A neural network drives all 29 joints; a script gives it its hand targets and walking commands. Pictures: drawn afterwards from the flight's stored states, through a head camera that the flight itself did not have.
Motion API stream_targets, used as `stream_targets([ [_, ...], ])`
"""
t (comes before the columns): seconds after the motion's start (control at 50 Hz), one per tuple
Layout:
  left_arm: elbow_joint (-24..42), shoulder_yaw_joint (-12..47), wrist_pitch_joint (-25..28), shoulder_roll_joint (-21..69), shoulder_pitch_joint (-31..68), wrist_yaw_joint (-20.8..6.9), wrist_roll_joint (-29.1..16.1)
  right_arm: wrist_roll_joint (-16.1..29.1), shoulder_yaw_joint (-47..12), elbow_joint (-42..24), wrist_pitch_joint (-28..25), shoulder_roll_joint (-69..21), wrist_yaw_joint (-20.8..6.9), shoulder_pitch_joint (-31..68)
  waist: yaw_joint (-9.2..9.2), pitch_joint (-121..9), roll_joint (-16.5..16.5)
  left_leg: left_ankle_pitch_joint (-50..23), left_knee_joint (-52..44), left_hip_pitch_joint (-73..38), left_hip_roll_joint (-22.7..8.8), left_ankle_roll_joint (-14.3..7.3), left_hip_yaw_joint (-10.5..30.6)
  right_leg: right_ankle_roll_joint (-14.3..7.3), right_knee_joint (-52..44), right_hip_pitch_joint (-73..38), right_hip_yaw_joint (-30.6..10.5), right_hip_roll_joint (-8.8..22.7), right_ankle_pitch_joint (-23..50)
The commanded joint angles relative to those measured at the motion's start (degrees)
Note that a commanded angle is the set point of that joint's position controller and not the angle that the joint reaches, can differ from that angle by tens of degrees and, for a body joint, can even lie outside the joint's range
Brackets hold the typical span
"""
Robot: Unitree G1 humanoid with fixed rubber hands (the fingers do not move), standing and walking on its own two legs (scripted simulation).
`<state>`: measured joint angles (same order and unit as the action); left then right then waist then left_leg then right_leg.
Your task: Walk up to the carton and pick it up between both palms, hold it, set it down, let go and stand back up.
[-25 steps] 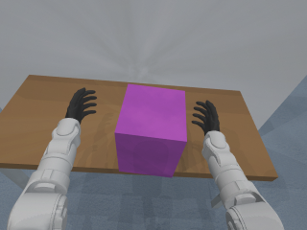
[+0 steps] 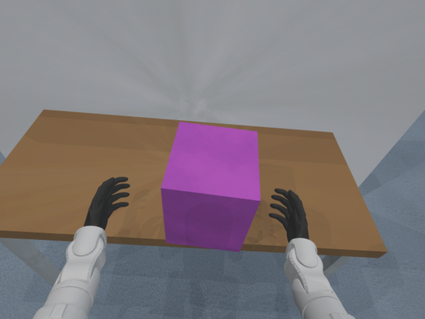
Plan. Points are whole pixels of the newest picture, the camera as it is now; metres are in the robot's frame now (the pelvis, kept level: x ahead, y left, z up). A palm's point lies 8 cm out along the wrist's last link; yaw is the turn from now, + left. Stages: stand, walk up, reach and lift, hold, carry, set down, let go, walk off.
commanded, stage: set down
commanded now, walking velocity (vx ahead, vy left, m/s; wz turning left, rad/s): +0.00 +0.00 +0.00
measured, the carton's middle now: (210, 188) +0.44 +0.02 -0.07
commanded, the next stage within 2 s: let go in 1.60 s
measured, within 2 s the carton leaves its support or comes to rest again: neither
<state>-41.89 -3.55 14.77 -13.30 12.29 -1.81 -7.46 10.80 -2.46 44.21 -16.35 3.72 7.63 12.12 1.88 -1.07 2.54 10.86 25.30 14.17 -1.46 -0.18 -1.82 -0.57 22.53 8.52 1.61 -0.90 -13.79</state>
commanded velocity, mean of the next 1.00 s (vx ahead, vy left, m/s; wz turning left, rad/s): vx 0.00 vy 0.00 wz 0.00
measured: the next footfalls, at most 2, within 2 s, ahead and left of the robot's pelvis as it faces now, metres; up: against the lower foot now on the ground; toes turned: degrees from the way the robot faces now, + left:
none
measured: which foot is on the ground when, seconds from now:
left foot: down 0.00-1.00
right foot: down 0.00-1.00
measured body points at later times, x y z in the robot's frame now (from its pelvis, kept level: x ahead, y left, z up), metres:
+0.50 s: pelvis +0.00 +0.00 +0.00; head +0.01 +0.02 +0.44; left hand +0.23 +0.24 -0.04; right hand +0.24 -0.17 -0.04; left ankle +0.03 +0.11 -0.74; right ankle -0.02 -0.11 -0.74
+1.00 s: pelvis +0.02 -0.01 +0.00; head +0.01 +0.01 +0.45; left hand +0.21 +0.23 -0.06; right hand +0.22 -0.20 -0.05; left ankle +0.03 +0.11 -0.74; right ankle -0.02 -0.11 -0.74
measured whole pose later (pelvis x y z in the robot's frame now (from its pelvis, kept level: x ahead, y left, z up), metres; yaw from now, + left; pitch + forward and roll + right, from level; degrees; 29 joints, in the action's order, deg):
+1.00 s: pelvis +0.02 -0.01 +0.00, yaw -1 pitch -3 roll +0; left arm -34.6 -1.7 13.3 -13.0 -10.5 -2.8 -3.9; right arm 7.2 -4.0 44.2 -24.6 6.5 3.0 -8.6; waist 2.3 1.2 2.4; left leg 12.0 21.9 6.6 -1.1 0.4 -2.0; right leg -1.0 19.9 1.6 0.2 -1.0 -15.1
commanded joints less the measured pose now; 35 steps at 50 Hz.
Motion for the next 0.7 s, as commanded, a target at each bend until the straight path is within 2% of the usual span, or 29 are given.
stream_targets([
  [0.0,5.0,-0.2,4.8,-5.1,7.3,-0.2,-0.6,-0.5,0.4,-5.2,-4.5,3.2,-0.7,7.0,-0.11,-10.7,-4.7,-16.0,0.9,-13.6,1.2,2.0,1.6,-1.1,-5.1,6.8,-2.5,0.4,1.4],
  [0.24,8.3,0.9,9.3,-4.6,-3.6,-0.9,-0.2,-1.0,-0.1,-4.7,-13.1,2.8,-1.9,-3.5,-0.02,-6.6,-5.4,-15.5,2.0,-13.5,1.2,2.7,2.0,-1.7,-3.9,8.4,-1.9,-0.1,0.3],
  [0.46,7.8,0.9,13.1,-4.7,-10.2,-1.8,0.1,-1.0,-0.6,-1.3,-19.9,2.2,-3.2,-9.3,0.01,-4.7,-4.8,-12.6,3.7,-11.2,1.7,2.5,1.9,-1.5,-2.3,10.4,-2.2,0.1,-0.4],
  [0.58,8.9,2.5,9.5,-5.6,-9.4,-0.4,-0.8,-3.3,0.8,-2.6,-16.6,3.2,-3.7,-9.1,-0.59,-2.9,-4.1,-3.9,0.1,-10.5,0.9,1.7,1.1,-1.9,-3.0,8.4,-2.3,0.8,-5.8],
  [0.68,8.8,2.1,6.3,-5.1,-13.9,0.4,0.5,-3.0,-0.1,-2.6,-13.6,3.8,-4.3,-12.5,-0.03,-2.9,-4.9,-11.4,-0.9,-14.4,0.9,2.3,0.9,-2.2,-4.5,5.9,-2.3,0.6,-0.6],
])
